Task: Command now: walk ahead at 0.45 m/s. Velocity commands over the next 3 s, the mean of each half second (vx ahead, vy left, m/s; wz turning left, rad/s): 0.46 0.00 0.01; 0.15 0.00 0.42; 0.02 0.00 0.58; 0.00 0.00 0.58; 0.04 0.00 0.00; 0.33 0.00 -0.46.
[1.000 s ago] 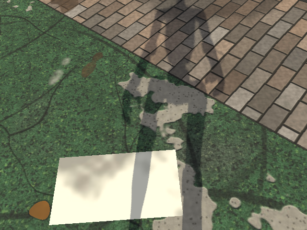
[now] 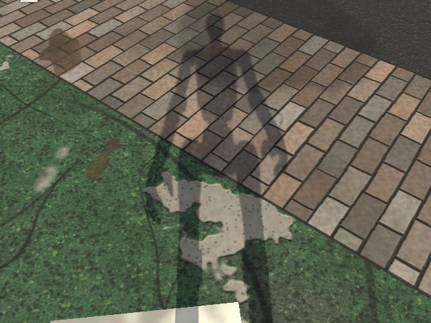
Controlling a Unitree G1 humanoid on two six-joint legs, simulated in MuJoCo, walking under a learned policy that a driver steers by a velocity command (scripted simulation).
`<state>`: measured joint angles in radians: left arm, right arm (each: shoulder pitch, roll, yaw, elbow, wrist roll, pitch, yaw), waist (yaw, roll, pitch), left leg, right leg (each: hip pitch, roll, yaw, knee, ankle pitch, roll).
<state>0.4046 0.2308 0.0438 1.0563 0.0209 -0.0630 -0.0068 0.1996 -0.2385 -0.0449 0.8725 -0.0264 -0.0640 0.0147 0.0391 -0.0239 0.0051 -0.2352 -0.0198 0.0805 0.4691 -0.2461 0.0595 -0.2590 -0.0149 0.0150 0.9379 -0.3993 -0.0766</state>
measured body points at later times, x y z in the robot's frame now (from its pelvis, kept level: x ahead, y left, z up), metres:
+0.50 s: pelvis +0.26 -0.04 -0.01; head +0.29 -0.05 +0.44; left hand +0.37 +0.22 -0.13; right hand +0.26 -0.29 -0.16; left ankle +0.13 +0.08 -0.64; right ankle +0.33 -0.10 -0.74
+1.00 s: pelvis +0.38 -0.01 -0.01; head +0.41 +0.02 +0.44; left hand +0.39 +0.26 -0.16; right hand +0.55 -0.24 -0.13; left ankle +0.42 +0.07 -0.74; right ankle +0.35 -0.13 -0.67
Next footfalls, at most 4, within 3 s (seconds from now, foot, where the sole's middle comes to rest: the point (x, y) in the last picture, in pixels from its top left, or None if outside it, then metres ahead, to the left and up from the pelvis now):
0.38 right None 0.37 -0.10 -0.78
0.90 left None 0.46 0.08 -0.78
1.38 right None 0.48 -0.12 -0.78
1.84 left None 0.33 0.04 -0.78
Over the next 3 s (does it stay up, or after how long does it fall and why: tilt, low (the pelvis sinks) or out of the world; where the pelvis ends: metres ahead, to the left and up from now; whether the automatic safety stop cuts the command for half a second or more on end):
stays up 0.55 0.04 -0.03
